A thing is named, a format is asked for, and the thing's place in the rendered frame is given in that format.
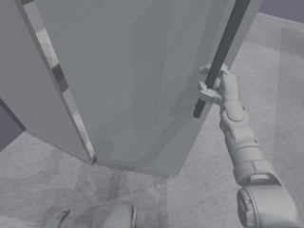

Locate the robot right upper arm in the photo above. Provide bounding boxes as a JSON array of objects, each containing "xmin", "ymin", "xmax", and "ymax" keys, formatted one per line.
[{"xmin": 237, "ymin": 184, "xmax": 304, "ymax": 228}]

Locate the left robot thigh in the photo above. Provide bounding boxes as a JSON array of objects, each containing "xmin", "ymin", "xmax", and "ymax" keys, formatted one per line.
[{"xmin": 101, "ymin": 201, "xmax": 138, "ymax": 228}]

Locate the robot right hand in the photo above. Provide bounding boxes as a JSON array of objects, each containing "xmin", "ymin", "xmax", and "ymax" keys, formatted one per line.
[{"xmin": 197, "ymin": 64, "xmax": 240, "ymax": 108}]

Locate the handle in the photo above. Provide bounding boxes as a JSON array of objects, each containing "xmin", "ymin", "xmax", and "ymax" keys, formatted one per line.
[{"xmin": 193, "ymin": 0, "xmax": 251, "ymax": 118}]

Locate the fridge door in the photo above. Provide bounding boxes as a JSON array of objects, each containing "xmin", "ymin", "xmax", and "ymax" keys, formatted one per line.
[{"xmin": 34, "ymin": 0, "xmax": 263, "ymax": 176}]

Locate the robot left hand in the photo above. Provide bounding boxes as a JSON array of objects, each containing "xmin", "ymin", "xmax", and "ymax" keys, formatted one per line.
[{"xmin": 44, "ymin": 208, "xmax": 70, "ymax": 228}]

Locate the right robot forearm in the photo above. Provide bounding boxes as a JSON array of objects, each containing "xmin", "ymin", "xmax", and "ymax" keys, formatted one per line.
[{"xmin": 219, "ymin": 101, "xmax": 299, "ymax": 223}]

